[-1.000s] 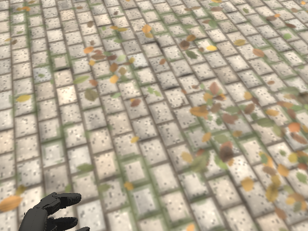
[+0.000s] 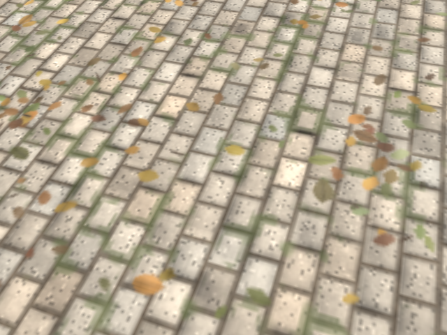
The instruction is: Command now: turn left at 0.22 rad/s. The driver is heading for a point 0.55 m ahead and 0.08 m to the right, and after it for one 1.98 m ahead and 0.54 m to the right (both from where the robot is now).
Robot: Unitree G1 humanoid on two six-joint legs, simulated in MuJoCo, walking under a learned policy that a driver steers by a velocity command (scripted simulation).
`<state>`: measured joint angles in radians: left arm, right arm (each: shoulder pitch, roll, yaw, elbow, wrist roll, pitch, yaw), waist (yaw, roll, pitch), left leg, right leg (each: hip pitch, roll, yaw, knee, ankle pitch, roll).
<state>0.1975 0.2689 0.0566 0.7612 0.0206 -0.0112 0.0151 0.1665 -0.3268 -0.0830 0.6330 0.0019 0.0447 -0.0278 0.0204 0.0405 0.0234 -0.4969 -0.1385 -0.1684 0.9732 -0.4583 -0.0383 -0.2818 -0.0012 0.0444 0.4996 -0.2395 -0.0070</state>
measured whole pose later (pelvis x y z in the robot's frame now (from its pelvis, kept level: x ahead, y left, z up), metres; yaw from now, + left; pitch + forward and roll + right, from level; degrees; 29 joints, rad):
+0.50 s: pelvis +0.07 -0.02 -0.01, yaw +2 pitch +1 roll +1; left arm 0.16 0.31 0.05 0.76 -0.02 -0.08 -0.04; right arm 0.42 -0.28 -0.06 0.78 0.02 -0.02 -0.01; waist -0.05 0.00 0.00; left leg -0.07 0.02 -0.09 0.42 -0.37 -0.03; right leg -0.34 -0.01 -0.03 0.56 -0.24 -0.04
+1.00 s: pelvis +0.30 -0.01 -0.01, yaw +1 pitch +2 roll -1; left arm 0.45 0.29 0.04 0.89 -0.02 -0.05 0.00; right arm 0.00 -0.25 -0.03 0.64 0.02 -0.09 0.05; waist 0.10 0.02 0.04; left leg -0.54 0.02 0.02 0.49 0.00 0.05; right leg 0.14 0.02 -0.01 0.24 -0.41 -0.02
